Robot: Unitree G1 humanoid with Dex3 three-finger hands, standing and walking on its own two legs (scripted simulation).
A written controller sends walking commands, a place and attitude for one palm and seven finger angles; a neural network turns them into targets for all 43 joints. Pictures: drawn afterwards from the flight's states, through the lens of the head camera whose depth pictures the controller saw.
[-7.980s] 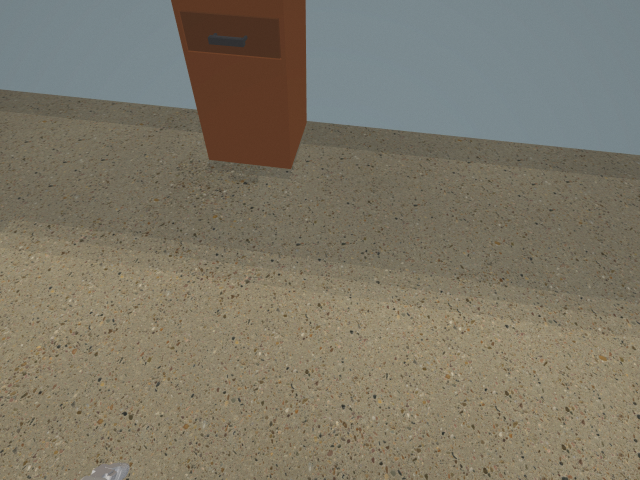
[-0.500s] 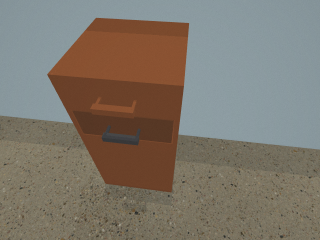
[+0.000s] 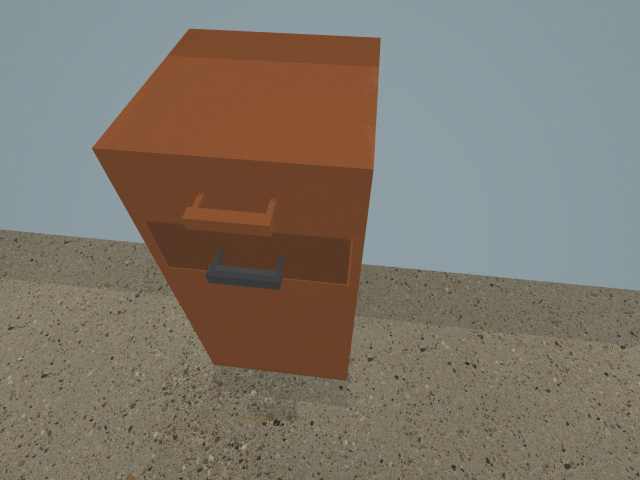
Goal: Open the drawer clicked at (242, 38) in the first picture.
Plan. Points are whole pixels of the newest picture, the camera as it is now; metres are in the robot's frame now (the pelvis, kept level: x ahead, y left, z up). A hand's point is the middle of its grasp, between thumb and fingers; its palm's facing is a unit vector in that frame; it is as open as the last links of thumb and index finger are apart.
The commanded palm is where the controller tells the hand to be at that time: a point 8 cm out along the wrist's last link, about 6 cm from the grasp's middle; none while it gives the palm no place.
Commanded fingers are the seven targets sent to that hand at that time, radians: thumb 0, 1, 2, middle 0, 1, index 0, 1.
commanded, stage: look again from close up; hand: left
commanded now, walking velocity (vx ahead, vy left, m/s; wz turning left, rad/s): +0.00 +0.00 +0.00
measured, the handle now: (247, 267) +0.50 +0.18 -0.14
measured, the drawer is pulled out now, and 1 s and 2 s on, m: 0.00 0.00 0.00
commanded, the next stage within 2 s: raise the hand with hooked fingers in 0.46 s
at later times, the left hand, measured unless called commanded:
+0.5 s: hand out of the picture -0.02 +0.22 -0.17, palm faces -0.01 -0.97 -0.23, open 7.3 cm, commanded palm none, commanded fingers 0.00 0.90 0.90 -0.20 -0.30 -0.20 -0.30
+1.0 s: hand out of the picture +0.10 +0.23 -0.08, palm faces -0.12 -0.14 -0.98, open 8.6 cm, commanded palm +0.12 +0.26 -0.01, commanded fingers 0.00 0.36 0.67 -0.24 -0.64 -0.24 -0.64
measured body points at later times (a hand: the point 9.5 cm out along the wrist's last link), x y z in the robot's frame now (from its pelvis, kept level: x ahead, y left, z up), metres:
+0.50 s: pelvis -0.02 +0.03 +0.00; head -0.01 +0.03 +0.45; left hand -0.02 +0.27 -0.16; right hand -0.02 -0.19 -0.16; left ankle -0.01 +0.13 -0.74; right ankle -0.08 -0.10 -0.74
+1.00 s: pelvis -0.06 -0.01 -0.05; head -0.02 -0.02 +0.40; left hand +0.11 +0.24 -0.02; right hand +0.19 -0.25 -0.11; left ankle -0.01 +0.13 -0.74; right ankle -0.08 -0.10 -0.74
